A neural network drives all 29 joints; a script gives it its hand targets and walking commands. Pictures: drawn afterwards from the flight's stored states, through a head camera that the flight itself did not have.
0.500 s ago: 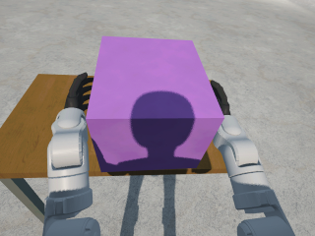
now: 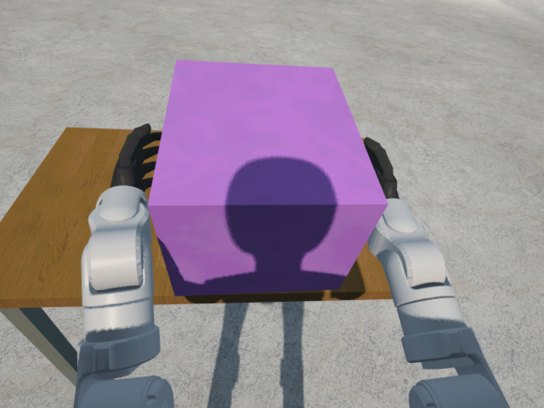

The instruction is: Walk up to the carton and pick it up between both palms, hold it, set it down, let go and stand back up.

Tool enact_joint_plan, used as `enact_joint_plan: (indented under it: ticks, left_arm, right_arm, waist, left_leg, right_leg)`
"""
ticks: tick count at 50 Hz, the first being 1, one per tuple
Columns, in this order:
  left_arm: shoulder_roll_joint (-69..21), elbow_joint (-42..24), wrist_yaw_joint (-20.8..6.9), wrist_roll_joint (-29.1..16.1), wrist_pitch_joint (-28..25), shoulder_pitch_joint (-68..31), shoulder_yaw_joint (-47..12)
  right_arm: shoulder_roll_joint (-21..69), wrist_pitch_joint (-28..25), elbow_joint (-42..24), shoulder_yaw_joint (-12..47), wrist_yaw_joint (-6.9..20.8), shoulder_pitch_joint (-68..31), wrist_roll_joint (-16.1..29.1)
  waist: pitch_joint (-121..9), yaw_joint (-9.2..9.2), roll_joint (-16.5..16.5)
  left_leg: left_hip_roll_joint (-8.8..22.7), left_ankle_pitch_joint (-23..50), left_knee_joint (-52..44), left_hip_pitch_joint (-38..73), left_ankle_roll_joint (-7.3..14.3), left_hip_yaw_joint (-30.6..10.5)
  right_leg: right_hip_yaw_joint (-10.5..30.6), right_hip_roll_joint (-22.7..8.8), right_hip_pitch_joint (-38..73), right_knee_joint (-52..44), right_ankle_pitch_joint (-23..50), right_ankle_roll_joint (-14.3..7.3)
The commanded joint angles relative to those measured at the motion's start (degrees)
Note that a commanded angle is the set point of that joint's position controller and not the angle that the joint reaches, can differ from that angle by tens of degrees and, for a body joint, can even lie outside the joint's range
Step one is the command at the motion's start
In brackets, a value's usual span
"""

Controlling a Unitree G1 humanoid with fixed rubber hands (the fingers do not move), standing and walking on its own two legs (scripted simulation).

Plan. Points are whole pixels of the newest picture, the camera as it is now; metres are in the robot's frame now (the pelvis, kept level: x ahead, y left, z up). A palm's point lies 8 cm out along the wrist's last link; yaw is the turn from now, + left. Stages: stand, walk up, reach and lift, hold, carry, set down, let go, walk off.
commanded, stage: set down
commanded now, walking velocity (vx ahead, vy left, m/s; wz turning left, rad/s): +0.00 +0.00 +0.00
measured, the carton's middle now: (258, 175) +0.41 +0.01 +0.16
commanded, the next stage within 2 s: none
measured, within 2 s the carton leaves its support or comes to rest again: neither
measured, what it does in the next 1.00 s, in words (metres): stands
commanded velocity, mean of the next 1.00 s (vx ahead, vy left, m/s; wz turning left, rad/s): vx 0.00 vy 0.00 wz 0.00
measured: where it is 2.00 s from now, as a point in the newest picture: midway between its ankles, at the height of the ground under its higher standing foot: outside the picture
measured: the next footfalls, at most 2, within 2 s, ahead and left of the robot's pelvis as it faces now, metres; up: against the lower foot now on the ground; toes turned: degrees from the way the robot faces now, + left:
none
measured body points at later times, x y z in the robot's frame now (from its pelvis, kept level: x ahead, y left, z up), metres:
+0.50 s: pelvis +0.03 -0.01 +0.00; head +0.04 +0.03 +0.45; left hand +0.40 +0.17 +0.12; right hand +0.39 -0.16 +0.11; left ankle +0.03 +0.14 -0.75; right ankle +0.01 -0.12 -0.75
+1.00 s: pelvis +0.03 +0.00 +0.00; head +0.04 +0.02 +0.45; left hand +0.42 +0.17 +0.11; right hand +0.41 -0.16 +0.10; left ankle +0.03 +0.14 -0.75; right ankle +0.01 -0.12 -0.75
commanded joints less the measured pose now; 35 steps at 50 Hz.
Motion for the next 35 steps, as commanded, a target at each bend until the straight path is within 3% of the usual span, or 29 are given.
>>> enact_joint_plan:
  ticks: [1, 6, 10, 14, 19, 23, 30, 35]
  left_arm:
    - [-19.2, -9.2, -8.8, -8.1, -6.9, -30.0, -22.8]
    - [-16.1, -0.6, -9.9, -4.9, -13.9, -26.5, -17.8]
    - [-15.0, 5.5, -9.4, -3.8, -19.1, -23.4, -15.9]
    - [-16.2, 6.2, -7.8, -5.2, -23.9, -24.3, -19.1]
    - [-21.6, 3.1, -5.7, -7.7, -30.4, -27.4, -26.4]
    - [-23.7, 2.8, -4.6, -7.9, -32.4, -26.2, -28.2]
    - [-22.4, 7.3, -4.5, -6.4, -30.5, -22.2, -23.7]
    - [-21.7, 9.9, -4.9, -5.4, -29.7, -22.6, -21.3]
  right_arm:
    - [17.7, -6.8, -15.9, 13.1, 4.3, -37.4, 1.3]
    - [16.0, -14.6, -7.3, 7.7, 7.6, -33.9, -5.4]
    - [15.8, -20.9, -1.9, 5.4, 9.6, -30.8, -9.6]
    - [17.0, -25.8, -1.6, 7.5, 9.2, -30.4, -10.3]
    - [20.9, -31.0, -4.3, 14.7, 7.7, -30.6, -8.5]
    - [22.8, -32.0, -4.8, 18.1, 7.2, -29.5, -7.4]
    - [22.2, -30.8, -2.1, 18.8, 7.2, -28.3, -5.7]
    - [20.9, -30.3, 0.1, 16.7, 7.5, -28.8, -5.9]
  waist:
    - [-26.0, 0.01, 6.3]
    - [-19.2, 1.95, 5.9]
    - [-16.7, 2.52, 3.4]
    - [-20.6, 1.58, 2.0]
    - [-31.9, 0.63, 4.9]
    - [-33.8, 1.71, 6.2]
    - [-28.1, 4.45, 3.1]
    - [-25.8, 4.39, 2.4]
  left_leg:
    - [-4.8, 10.7, -0.7, 7.4, -1.3, 5.0]
    - [-4.0, -1.1, -4.3, 3.7, -1.5, 6.4]
    - [-3.6, -1.1, -5.0, 2.8, -1.2, 6.9]
    - [-4.0, 6.1, -3.7, 4.1, -1.4, 6.4]
    - [-4.7, 24.0, -0.4, 9.8, -2.7, 4.9]
    - [-4.6, 28.6, 0.2, 10.0, -2.7, 4.1]
    - [-4.3, 23.0, -1.6, 7.0, -1.1, 3.9]
    - [-4.2, 19.9, -2.4, 6.5, -1.1, 4.2]
  right_leg:
    - [-2.1, 3.5, 7.6, 2.0, 9.0, 0.9]
    - [-2.8, 2.3, 7.2, 1.5, -0.5, 1.3]
    - [-2.4, 1.8, 7.9, 1.0, -2.1, 1.8]
    - [-1.8, 2.4, 10.9, 2.0, 6.7, 2.5]
    - [-0.5, 3.6, 14.6, 3.6, 24.0, 2.5]
    - [0.0, 3.3, 16.0, 3.9, 28.6, 2.6]
    - [0.4, 2.5, 16.6, 4.1, 26.8, 3.3]
    - [0.2, 2.5, 15.2, 3.7, 24.0, 3.4]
